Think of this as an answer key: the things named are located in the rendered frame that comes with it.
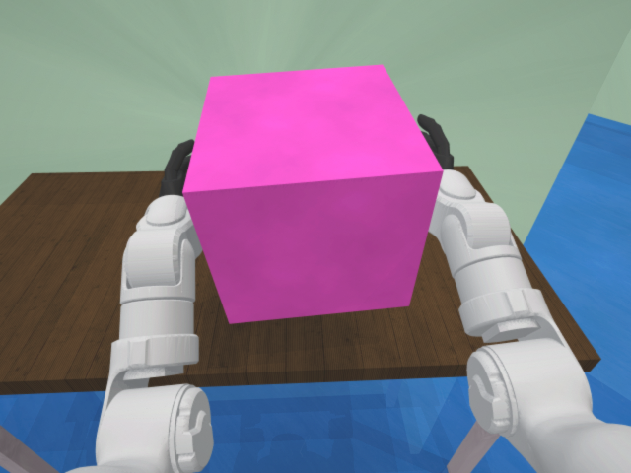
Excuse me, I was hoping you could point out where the left robot forearm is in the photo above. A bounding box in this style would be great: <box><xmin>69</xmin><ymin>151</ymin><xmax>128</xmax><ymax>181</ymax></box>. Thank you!
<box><xmin>96</xmin><ymin>195</ymin><xmax>203</xmax><ymax>465</ymax></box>

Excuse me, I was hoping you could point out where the robot right upper arm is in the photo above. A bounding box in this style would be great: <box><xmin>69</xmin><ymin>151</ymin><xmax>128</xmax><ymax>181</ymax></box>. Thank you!
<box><xmin>467</xmin><ymin>338</ymin><xmax>631</xmax><ymax>473</ymax></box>

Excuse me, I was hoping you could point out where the right robot forearm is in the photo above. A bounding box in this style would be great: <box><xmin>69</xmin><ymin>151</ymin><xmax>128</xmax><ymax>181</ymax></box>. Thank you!
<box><xmin>428</xmin><ymin>169</ymin><xmax>593</xmax><ymax>411</ymax></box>

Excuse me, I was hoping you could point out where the right robot hand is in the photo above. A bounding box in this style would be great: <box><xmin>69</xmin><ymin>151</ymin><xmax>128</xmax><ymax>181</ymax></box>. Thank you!
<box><xmin>417</xmin><ymin>114</ymin><xmax>454</xmax><ymax>170</ymax></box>

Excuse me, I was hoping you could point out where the left robot hand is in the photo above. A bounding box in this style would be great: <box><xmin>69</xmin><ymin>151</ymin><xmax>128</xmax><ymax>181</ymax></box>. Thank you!
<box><xmin>159</xmin><ymin>139</ymin><xmax>194</xmax><ymax>197</ymax></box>

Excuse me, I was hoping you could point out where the table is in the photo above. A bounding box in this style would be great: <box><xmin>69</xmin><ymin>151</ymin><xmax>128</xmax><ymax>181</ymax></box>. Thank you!
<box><xmin>0</xmin><ymin>166</ymin><xmax>601</xmax><ymax>473</ymax></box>

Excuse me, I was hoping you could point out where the robot left upper arm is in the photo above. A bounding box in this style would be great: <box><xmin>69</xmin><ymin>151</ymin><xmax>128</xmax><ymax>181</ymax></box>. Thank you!
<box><xmin>65</xmin><ymin>383</ymin><xmax>214</xmax><ymax>473</ymax></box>

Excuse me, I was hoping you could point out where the carton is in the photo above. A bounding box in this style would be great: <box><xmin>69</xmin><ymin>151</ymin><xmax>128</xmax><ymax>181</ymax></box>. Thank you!
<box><xmin>182</xmin><ymin>65</ymin><xmax>444</xmax><ymax>324</ymax></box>

